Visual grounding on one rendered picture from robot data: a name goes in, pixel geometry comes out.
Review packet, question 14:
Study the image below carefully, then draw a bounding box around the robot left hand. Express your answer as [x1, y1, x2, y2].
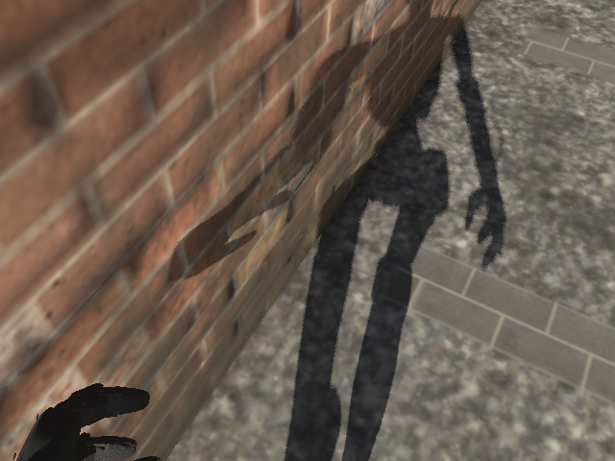
[13, 383, 160, 461]

